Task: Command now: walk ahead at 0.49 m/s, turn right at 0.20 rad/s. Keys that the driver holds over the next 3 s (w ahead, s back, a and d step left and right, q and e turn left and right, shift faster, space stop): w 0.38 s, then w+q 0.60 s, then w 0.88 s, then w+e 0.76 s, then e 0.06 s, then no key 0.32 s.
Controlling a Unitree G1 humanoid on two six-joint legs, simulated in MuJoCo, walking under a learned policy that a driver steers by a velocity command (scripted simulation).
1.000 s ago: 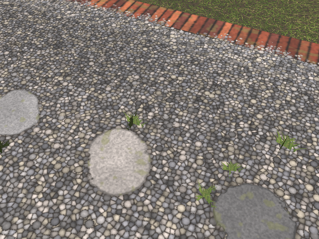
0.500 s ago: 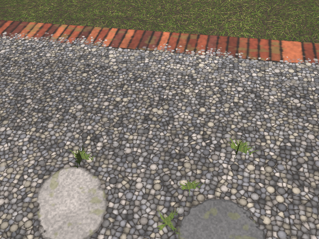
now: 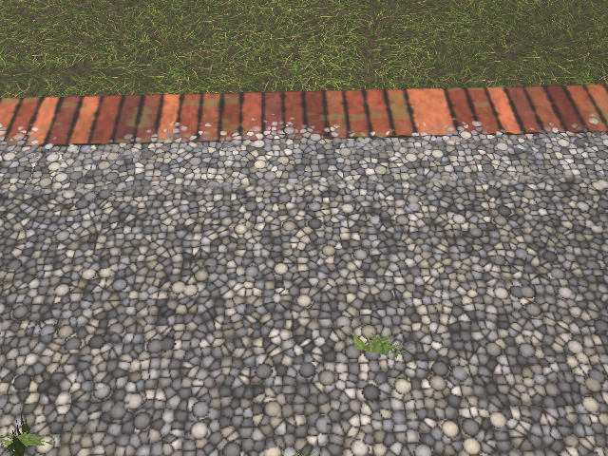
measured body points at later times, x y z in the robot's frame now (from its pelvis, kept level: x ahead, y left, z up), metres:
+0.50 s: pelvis +0.27 -0.07 +0.00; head +0.29 -0.09 +0.45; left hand +0.41 +0.18 -0.10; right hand +0.32 -0.34 -0.14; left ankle +0.19 +0.08 -0.65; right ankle +0.32 -0.16 -0.74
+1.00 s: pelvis +0.54 -0.01 -0.02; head +0.58 +0.00 +0.43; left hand +0.50 +0.26 -0.15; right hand +0.79 -0.21 -0.12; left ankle +0.60 +0.07 -0.74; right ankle +0.37 -0.17 -0.64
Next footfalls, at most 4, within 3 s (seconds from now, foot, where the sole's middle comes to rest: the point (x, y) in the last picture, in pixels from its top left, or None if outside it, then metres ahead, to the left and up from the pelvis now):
0.36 right None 0.36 -0.16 -0.77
0.94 left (278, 381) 0.64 0.09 -0.77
1.46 right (321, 258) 0.99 -0.02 -0.77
1.98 left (204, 210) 1.16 0.31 -0.77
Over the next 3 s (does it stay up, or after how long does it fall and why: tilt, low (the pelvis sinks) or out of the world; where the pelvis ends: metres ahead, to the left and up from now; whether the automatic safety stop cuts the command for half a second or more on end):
stays up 1.55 0.20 -0.01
